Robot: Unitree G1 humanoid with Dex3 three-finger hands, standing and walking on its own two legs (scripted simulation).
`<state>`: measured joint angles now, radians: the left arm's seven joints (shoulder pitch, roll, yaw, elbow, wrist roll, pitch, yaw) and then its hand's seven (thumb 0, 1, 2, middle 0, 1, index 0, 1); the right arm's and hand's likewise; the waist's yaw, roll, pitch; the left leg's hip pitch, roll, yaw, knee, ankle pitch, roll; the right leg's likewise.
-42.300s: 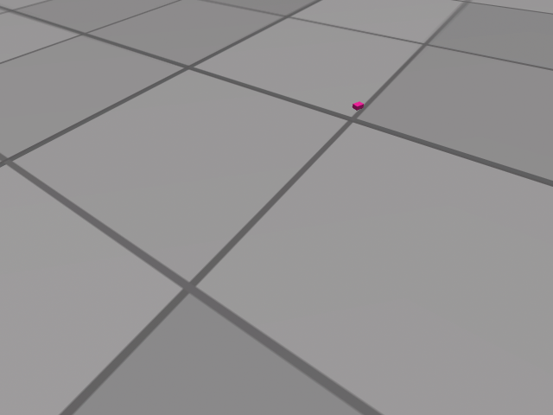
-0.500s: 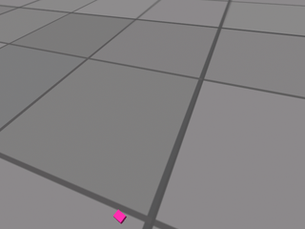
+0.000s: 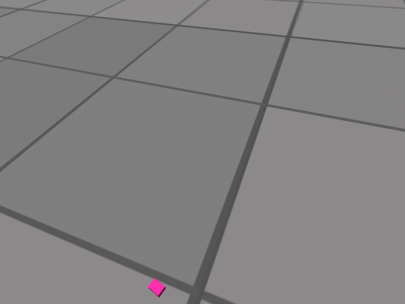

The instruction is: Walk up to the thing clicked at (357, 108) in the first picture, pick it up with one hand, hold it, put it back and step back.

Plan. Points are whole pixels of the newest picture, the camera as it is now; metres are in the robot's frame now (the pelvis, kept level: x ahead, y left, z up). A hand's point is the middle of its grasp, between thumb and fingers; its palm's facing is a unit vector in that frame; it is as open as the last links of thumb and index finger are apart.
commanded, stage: stand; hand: left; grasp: from above
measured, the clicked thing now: (156, 287) +0.41 +0.25 -0.77
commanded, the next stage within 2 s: step back in 0.28 s
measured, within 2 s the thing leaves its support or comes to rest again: neither
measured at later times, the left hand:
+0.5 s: hand out of the picture +0.08 +0.28 -0.17, palm faces -0.02 -0.93 -0.37, open 7.4 cm
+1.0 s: hand out of the picture +0.02 +0.30 -0.18, palm faces -0.14 -0.91 -0.38, open 7.4 cm
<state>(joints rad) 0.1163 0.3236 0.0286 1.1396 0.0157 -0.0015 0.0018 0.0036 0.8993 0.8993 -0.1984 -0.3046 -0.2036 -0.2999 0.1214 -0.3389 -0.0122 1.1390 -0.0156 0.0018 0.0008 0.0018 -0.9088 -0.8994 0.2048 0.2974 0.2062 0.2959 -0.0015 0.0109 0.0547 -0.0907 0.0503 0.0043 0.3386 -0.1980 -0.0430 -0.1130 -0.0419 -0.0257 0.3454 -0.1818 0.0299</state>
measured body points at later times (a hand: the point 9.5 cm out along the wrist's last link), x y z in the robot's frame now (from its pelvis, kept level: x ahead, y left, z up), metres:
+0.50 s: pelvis -0.03 +0.02 -0.01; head +0.03 +0.02 +0.43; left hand +0.08 +0.33 -0.14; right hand +0.05 -0.31 -0.14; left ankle -0.04 +0.13 -0.73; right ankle +0.01 -0.14 -0.75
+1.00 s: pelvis -0.11 +0.05 -0.03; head -0.04 +0.04 +0.41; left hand +0.03 +0.35 -0.16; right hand -0.04 -0.27 -0.15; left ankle -0.07 +0.13 -0.75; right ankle -0.13 -0.06 -0.75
